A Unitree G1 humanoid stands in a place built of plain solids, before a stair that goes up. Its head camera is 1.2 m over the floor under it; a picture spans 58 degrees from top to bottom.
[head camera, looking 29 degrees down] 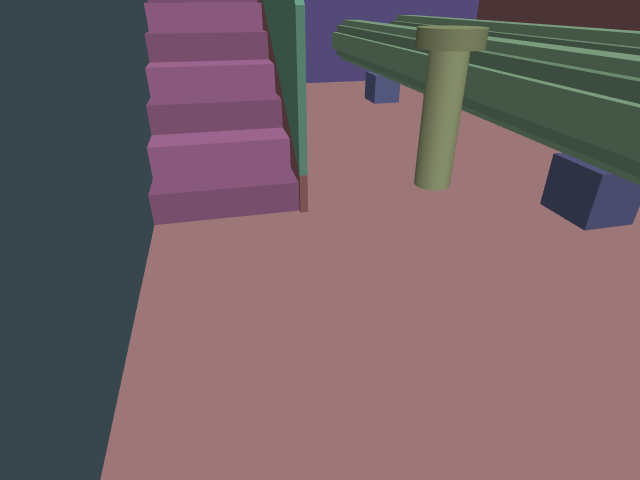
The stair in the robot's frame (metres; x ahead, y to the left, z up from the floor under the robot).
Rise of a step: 0.20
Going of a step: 0.29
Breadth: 0.90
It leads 13 degrees to the left of straight ahead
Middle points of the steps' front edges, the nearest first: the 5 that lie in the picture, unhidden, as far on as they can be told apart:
2.45 0.57 0.20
2.74 0.64 0.39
3.03 0.71 0.59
3.31 0.78 0.79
3.60 0.84 0.99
